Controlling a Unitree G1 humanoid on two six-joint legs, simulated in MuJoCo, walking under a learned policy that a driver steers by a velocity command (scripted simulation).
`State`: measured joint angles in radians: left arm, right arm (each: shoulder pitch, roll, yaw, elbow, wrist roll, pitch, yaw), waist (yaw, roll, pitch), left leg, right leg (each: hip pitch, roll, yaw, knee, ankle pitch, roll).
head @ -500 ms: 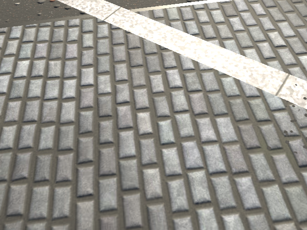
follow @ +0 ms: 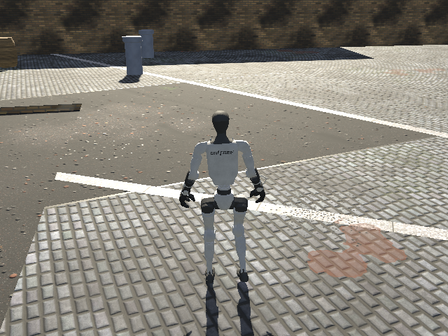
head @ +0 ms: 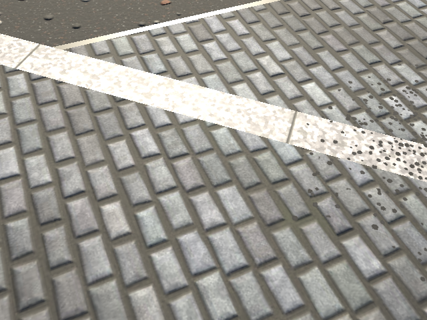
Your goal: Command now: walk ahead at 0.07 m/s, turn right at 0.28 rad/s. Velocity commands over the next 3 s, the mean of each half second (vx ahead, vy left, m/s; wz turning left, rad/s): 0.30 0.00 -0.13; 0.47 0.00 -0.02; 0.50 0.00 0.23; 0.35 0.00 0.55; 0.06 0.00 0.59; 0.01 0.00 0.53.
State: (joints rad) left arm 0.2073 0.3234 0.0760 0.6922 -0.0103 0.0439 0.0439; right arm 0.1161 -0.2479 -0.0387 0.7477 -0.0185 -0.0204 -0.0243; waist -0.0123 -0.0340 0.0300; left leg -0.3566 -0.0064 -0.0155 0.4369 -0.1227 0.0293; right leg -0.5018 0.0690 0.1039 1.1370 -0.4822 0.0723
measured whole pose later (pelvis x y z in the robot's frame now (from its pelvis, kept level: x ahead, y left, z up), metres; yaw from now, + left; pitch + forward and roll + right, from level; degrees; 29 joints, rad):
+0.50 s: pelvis +0.10 -0.01 +0.00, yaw -1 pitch +2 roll +0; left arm 0.46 0.25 0.05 0.79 -0.01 -0.06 0.01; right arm 0.11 -0.29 -0.06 0.76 0.02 -0.07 0.04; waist 0.07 0.04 -0.01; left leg -0.62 0.06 0.00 0.67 -0.02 0.00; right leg 0.03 0.00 0.02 0.22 -0.29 -0.01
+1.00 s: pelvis +0.35 +0.04 +0.01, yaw -1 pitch +2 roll +2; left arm 0.14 0.27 0.05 0.72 -0.01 -0.08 0.00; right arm 0.36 -0.26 -0.04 0.86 0.01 -0.08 0.02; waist -0.07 -0.04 0.00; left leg -0.03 -0.07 0.04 0.21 -0.21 0.06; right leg -0.69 -0.13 0.04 0.72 0.05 0.00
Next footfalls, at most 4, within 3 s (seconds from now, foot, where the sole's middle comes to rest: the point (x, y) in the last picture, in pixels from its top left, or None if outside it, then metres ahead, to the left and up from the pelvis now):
0.20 right None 0.02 -0.13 -0.78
0.62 left None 0.33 0.13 -0.78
1.18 right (245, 264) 0.64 -0.12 -0.78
1.72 left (164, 197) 0.89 0.16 -0.78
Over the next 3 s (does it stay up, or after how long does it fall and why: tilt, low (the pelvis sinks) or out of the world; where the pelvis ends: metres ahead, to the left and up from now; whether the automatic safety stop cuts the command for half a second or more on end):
stays up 0.91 0.11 0.00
